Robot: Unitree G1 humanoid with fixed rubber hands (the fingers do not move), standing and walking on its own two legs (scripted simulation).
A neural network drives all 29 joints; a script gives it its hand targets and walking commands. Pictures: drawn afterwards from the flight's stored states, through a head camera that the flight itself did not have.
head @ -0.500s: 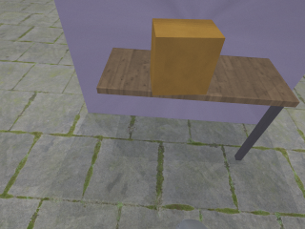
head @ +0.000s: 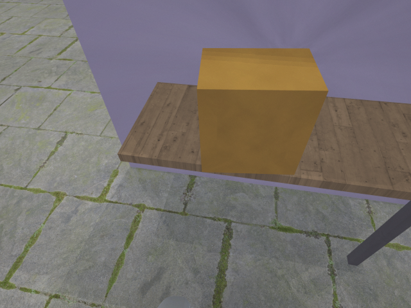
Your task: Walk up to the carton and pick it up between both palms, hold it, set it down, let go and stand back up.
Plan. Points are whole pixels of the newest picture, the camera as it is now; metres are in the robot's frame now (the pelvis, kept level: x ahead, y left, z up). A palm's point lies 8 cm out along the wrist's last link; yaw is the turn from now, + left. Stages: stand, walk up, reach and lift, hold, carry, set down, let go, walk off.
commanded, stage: walk up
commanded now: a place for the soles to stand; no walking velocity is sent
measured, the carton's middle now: (251, 115) +0.60 -0.08 +0.02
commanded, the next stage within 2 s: none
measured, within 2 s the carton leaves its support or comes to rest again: neither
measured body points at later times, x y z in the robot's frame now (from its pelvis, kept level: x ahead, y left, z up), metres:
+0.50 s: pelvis +0.18 -0.05 +0.01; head +0.20 -0.01 +0.45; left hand +0.21 +0.22 -0.15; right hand +0.20 -0.30 -0.11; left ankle +0.18 +0.08 -0.74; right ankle +0.22 -0.23 -0.65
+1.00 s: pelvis +0.18 -0.09 -0.02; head +0.20 -0.08 +0.42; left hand +0.32 +0.18 -0.14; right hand +0.26 -0.37 -0.14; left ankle +0.16 +0.03 -0.74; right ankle +0.32 -0.23 -0.74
